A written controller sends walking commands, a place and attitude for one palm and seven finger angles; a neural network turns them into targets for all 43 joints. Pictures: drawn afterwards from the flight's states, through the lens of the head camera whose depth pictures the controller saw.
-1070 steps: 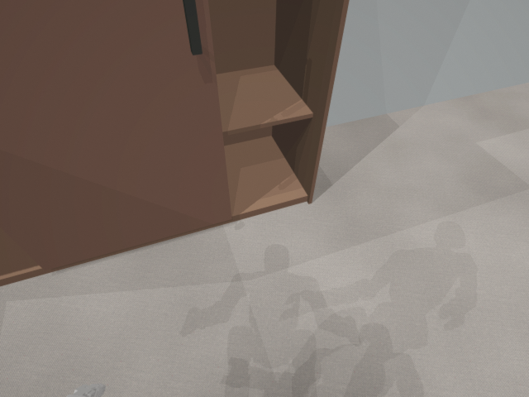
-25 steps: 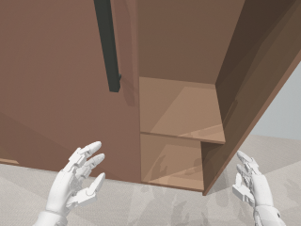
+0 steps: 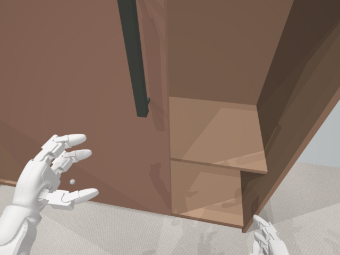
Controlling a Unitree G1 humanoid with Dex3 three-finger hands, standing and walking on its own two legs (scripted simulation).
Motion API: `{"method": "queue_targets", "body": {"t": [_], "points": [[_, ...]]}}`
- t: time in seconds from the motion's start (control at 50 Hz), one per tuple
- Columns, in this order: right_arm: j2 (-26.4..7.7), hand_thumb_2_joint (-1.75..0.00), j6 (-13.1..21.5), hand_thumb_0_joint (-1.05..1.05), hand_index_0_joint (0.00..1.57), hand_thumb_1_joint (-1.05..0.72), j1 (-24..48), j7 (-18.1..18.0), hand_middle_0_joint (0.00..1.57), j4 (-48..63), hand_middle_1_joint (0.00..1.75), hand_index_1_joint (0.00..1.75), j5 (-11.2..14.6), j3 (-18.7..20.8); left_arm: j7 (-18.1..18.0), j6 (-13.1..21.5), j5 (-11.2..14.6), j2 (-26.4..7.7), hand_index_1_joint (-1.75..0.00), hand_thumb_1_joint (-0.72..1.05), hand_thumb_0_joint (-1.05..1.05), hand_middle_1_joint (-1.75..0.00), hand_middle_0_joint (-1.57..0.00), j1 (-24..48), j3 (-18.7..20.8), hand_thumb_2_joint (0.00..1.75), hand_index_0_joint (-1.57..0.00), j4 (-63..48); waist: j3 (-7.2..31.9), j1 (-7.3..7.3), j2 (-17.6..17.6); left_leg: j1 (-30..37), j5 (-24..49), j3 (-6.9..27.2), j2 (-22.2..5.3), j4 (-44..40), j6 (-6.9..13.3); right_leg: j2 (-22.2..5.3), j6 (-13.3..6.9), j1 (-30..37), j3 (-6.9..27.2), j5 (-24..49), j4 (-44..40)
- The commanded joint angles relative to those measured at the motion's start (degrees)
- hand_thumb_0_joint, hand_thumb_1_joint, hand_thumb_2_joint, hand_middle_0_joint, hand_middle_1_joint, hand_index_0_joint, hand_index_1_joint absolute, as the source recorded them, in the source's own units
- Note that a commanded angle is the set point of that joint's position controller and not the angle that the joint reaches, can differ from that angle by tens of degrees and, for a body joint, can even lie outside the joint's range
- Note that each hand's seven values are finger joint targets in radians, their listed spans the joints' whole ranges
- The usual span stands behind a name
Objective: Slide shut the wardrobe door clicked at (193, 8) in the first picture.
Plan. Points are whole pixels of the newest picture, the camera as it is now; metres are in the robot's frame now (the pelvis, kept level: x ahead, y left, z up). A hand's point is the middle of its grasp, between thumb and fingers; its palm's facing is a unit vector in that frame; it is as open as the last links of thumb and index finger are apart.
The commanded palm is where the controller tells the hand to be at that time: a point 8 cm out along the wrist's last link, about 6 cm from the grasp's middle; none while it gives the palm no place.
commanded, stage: raise the hand with hooked fingers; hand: left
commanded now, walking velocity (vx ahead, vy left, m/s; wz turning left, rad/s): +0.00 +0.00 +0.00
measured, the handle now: (138, 57) +0.47 +0.11 +0.26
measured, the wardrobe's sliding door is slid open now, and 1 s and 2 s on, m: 0.40 0.40 0.40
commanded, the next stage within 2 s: move the hooked fingers beside the handle in 1.18 s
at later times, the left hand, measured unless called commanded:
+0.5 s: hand (31, 128) +0.25 +0.25 +0.24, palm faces +0.02 -0.99 -0.17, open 13.9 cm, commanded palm +0.23 +0.30 +0.24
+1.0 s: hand (17, 104) +0.27 +0.27 +0.27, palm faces -0.01 -0.99 -0.15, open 14.0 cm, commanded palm +0.24 +0.31 +0.28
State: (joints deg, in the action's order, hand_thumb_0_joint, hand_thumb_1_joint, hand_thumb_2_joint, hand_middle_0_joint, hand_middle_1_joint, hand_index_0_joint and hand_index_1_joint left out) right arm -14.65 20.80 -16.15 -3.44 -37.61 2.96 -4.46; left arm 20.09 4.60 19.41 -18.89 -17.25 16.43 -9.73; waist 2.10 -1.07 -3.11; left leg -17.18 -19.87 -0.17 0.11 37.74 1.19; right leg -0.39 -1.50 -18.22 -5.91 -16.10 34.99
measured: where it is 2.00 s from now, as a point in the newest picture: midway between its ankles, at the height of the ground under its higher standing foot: outside the picture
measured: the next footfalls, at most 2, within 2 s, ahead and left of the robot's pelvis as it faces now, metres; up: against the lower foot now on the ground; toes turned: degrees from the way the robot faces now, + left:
none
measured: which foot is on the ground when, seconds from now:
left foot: down 0.00-1.00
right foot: down 0.00-1.00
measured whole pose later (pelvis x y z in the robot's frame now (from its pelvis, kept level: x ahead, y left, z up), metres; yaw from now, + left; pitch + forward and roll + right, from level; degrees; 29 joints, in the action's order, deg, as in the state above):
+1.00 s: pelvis +0.00 +0.00 +0.02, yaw +0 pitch -5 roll +0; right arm -18.7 11.2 -11.5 -3.0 -36.2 5.2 -5.0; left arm 31.7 -18.5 19.7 -33.1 14.9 30.7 4.5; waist 1.1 -3.2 -4.1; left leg -7.0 -14.0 -0.8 0.5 25.7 1.0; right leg -0.2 -1.7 -8.9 -5.2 -11.1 24.6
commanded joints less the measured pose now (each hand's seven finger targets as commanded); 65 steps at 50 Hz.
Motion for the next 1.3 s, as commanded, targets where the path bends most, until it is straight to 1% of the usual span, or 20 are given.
{"method": "queue_targets", "body": {"t": [0.0,0.06,0.08,0.1,0.18,0.2,0.26,0.3,0.38,0.4,0.46,0.48,0.66,0.74,0.76,0.88,1.0,1.06,1.1,1.28], "points": [[-7.74,-0.90,5.09,0.00,0.20,-0.90,9.73,-0.85,0.20,9.73,0.30,0.30,0.73,3.59,0.13,1.90,1.09,-10.41,-1.00,-0.20,0.00,-1.00,-0.28,10.61,5.95,0.43,-0.28,-11.16,3.73,-1.37,0.99,1.44,8.29,3.57,-0.70,-10.14,0.41,0.12,0.49,5.41,1.98,4.81,-8.31],[-8.10,-0.90,5.30,0.00,0.20,-0.90,9.93,-1.30,0.20,9.68,0.30,0.30,0.76,3.49,0.24,0.61,0.87,-13.69,-1.05,-0.27,0.00,-1.05,-0.28,15.93,7.85,0.40,-0.28,-13.72,5.20,-1.85,-3.25,4.62,8.25,3.89,-0.53,-11.97,0.35,0.01,0.17,7.13,2.12,4.78,-9.44],[-8.30,-0.90,5.06,0.00,0.20,-0.90,9.86,-1.48,0.20,9.27,0.30,0.30,0.71,3.47,0.13,-0.08,0.74,-15.67,-1.07,-0.29,0.00,-1.07,-0.29,16.43,9.94,0.39,-0.29,-12.40,4.84,-1.99,-2.16,5.21,9.21,3.73,-0.64,-12.12,0.44,0.18,0.22,7.49,2.31,5.54,-10.08],[-8.08,-0.90,4.91,0.00,0.20,-0.90,10.10,-1.55,0.20,9.15,0.30,0.30,0.78,3.39,0.44,-0.40,1.23,-15.00,-1.08,-0.31,0.00,-1.08,-0.29,17.48,9.77,0.38,-0.29,-12.52,4.72,-1.90,-1.74,5.55,10.00,3.70,-0.52,-12.55,0.45,0.19,0.23,8.36,2.08,6.57,-10.41],[-8.48,-0.90,3.81,0.00,0.20,-0.90,10.64,-1.66,0.20,8.66,0.30,0.30,0.86,2.91,1.93,-3.02,1.86,-18.49,-1.14,-0.41,0.00,-1.14,-0.29,22.55,12.83,0.34,-0.29,-8.77,3.93,-2.55,-3.30,7.41,11.04,3.21,-0.36,-13.79,0.39,0.40,0.13,9.40,2.74,8.40,-12.04],[-8.27,-0.90,3.40,0.00,0.20,-0.90,11.07,-1.71,0.20,8.55,0.30,0.30,0.96,2.71,2.52,-3.68,2.48,-17.61,-1.15,-0.43,0.00,-1.15,-0.29,24.48,12.20,0.33,-0.29,-8.69,3.47,-2.19,-3.48,7.52,11.06,3.15,-0.25,-14.20,0.38,0.22,0.11,9.85,2.66,8.93,-12.38],[-8.60,-0.90,2.01,0.00,0.20,-0.90,11.85,-1.74,0.20,8.79,0.30,0.30,1.24,2.35,4.34,-6.62,2.73,-19.76,-1.20,-0.50,0.00,-1.20,-0.30,28.86,13.46,0.30,-0.30,-5.18,3.09,-2.28,-1.47,7.80,10.51,3.16,-0.28,-15.10,0.62,0.33,0.20,10.17,3.00,8.61,-13.25],[-8.62,-0.90,0.93,0.00,0.20,-0.90,12.50,-1.54,0.20,9.03,0.30,0.30,1.39,2.11,5.60,-8.39,2.76,-20.61,-1.20,-0.50,0.00,-1.20,-0.30,31.63,13.69,0.30,-0.30,-4.73,4.19,-2.16,-2.48,8.57,11.48,2.70,-0.04,-15.00,0.74,0.02,0.32,11.15,3.45,9.73,-13.82],[-8.79,-0.90,-1.04,0.00,0.20,-0.90,13.44,-1.20,0.20,9.50,0.30,0.30,1.46,1.77,7.28,-11.68,2.71,-24.67,-1.20,-0.50,0.00,-1.20,-0.30,36.09,16.63,0.30,-0.30,-1.79,5.77,-2.50,-0.02,9.56,13.23,2.57,0.14,-14.43,0.98,-0.03,0.49,11.96,4.20,11.85,-14.37],[-8.68,-0.90,-1.55,0.00,0.20,-0.90,13.87,-1.09,0.20,9.47,0.30,0.30,1.51,1.70,7.86,-12.24,2.88,-24.55,-1.20,-0.50,0.00,-1.20,-0.30,38.49,16.14,0.30,-0.30,-2.81,6.40,-2.17,-1.67,10.11,13.74,2.54,0.16,-14.60,0.98,-0.29,0.45,12.41,4.25,12.57,-14.49],[-8.88,-0.90,-2.85,0.00,0.20,-0.90,14.50,-0.91,0.20,9.78,0.30,0.30,1.74,1.58,8.79,-14.26,2.65,-27.52,-1.20,-0.50,0.00,-1.20,-0.30,42.63,17.77,0.30,-0.30,-0.55,7.41,-2.21,0.02,10.31,13.42,2.72,0.20,-14.99,1.03,-0.23,0.55,12.59,4.16,11.75,-14.82],[-8.91,-0.90,-3.14,0.00,0.20,-0.90,14.87,-0.74,0.20,9.77,0.30,0.30,1.73,1.55,8.85,-14.86,2.52,-28.92,-1.20,-0.50,0.00,-1.20,-0.30,42.92,19.06,0.30,-0.30,1.19,6.00,-2.53,-0.69,9.88,13.33,2.51,0.25,-14.56,1.02,-0.42,0.53,11.88,4.84,11.10,-15.33],[-9.82,-0.90,-4.87,0.00,0.20,-0.90,15.74,-0.33,0.20,10.45,0.30,0.30,2.28,1.76,10.72,-18.46,1.07,-34.58,-1.20,-0.50,0.00,-1.20,-0.30,54.71,20.44,0.30,-0.30,4.92,9.35,-2.66,-2.14,11.78,14.04,3.22,0.55,-15.68,1.18,-0.63,-0.01,12.38,4.27,10.44,-15.37],[-10.51,-0.90,-5.91,0.00,0.20,-0.90,15.17,0.35,0.20,10.43,0.30,0.30,2.87,2.08,11.95,-20.29,1.05,-30.18,-1.20,-0.50,0.00,-1.20,-0.30,49.13,17.05,0.30,-0.30,11.34,5.13,-2.32,0.69,9.45,11.80,2.84,0.20,-15.71,0.97,-0.70,0.24,9.30,3.94,7.85,-15.33],[-10.78,-0.90,-5.99,0.00,0.20,-0.90,15.24,0.41,0.20,10.79,0.30,0.30,2.84,2.27,12.21,-20.52,1.08,-30.52,-1.20,-0.50,0.00,-1.20,-0.30,48.80,17.41,0.30,-0.30,11.09,5.85,-2.45,1.89,9.57,11.74,2.95,0.23,-15.70,1.02,-0.68,0.27,9.22,3.84,7.63,-15.13],[-10.32,-0.90,-5.87,0.00,0.20,-0.90,16.25,0.67,0.20,12.28,0.30,0.30,2.39,2.15,11.54,-19.49,2.02,-36.17,-1.20,-0.50,0.00,-1.20,-0.30,52.53,22.39,0.30,-0.30,1.97,10.70,-3.44,-2.24,12.08,13.14,3.00,0.72,-15.23,1.14,-0.65,0.10,11.51,4.72,7.35,-15.08],[-10.01,-0.90,-5.46,0.00,0.20,-0.90,15.52,0.18,0.20,11.00,0.30,0.30,2.13,2.04,9.68,-19.02,1.05,-33.94,-1.20,-0.50,0.00,-1.20,-0.30,53.51,20.71,0.30,-0.30,2.73,6.41,-2.77,-4.55,11.71,11.74,3.27,0.29,-17.17,0.91,-0.35,-0.30,9.84,3.67,6.43,-15.58],[-10.07,-0.90,-5.28,0.00,0.20,-0.90,15.14,-0.02,0.20,11.00,0.30,0.30,2.30,2.12,10.25,-19.85,0.58,-32.63,-1.20,-0.50,0.00,-1.20,-0.30,54.02,18.93,0.30,-0.30,3.12,7.94,-2.47,-5.04,13.39,12.68,3.45,0.38,-17.43,0.90,-0.09,-0.30,10.00,3.20,8.02,-15.15],[-9.88,-0.90,-5.44,0.00,0.20,-0.90,15.06,0.04,0.20,10.74,0.30,0.30,2.30,1.82,10.54,-20.15,0.51,-32.06,-1.20,-0.50,0.00,-1.20,-0.30,53.71,18.18,0.30,-0.30,3.93,6.59,-2.26,-2.98,12.71,11.85,3.56,0.30,-17.68,0.95,0.02,-0.14,9.41,2.99,7.26,-15.59],[-9.72,-0.90,-5.95,0.00,0.20,-0.90,15.45,0.62,0.20,10.80,0.30,0.30,2.11,1.62,11.65,-20.33,1.00,-33.29,-1.20,-0.50,0.00,-1.20,-0.30,52.46,19.80,0.30,-0.30,4.99,8.20,-2.77,-2.15,13.51,14.26,3.33,0.53,-17.07,0.99,0.10,-0.21,9.92,2.80,9.53,-15.41]]}}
